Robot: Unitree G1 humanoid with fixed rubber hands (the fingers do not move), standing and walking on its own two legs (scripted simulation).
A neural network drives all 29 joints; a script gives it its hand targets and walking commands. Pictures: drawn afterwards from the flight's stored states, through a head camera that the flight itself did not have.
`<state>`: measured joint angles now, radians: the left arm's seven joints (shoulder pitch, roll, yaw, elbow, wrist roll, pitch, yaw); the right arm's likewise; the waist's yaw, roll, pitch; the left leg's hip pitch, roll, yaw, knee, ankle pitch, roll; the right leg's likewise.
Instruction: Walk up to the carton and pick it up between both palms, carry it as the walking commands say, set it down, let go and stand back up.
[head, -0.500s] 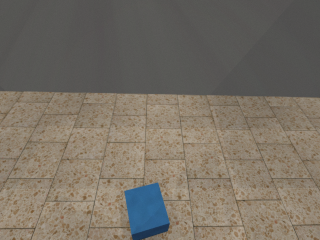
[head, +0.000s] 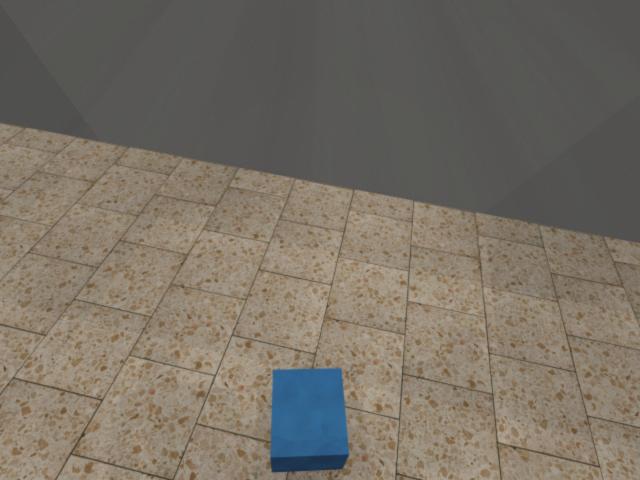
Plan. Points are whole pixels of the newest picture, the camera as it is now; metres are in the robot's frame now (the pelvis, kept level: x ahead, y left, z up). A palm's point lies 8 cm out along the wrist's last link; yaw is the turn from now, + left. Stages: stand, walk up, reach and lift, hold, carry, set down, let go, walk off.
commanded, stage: walk up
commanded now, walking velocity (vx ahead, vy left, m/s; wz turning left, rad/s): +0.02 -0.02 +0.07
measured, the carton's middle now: (307, 419) +0.43 +0.00 -0.69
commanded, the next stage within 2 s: stand in 1.50 s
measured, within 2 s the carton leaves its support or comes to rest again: neither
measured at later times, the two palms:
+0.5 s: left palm out of the picture -0.06 +0.27 -0.14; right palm out of the picture +0.09 -0.22 -0.13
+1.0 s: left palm out of the picture -0.01 +0.24 -0.14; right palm out of the picture +0.04 -0.22 -0.14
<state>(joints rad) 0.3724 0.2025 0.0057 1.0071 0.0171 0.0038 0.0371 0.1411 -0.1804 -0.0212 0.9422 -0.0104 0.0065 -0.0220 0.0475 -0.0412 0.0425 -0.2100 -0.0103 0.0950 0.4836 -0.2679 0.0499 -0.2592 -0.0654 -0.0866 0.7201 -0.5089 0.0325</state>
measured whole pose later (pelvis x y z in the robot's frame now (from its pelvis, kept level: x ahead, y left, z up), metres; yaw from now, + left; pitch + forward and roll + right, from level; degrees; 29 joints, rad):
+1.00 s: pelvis +0.01 +0.01 +0.00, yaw +2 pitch -1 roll +0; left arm 0.30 0.17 0.02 1.10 0.02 -0.01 0.03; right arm 0.25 -0.18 -0.03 1.07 -0.01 0.00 -0.04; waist 0.00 0.01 0.04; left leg -0.20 0.08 0.06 0.44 -0.23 -0.04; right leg -0.16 0.01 -0.09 0.42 -0.24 -0.03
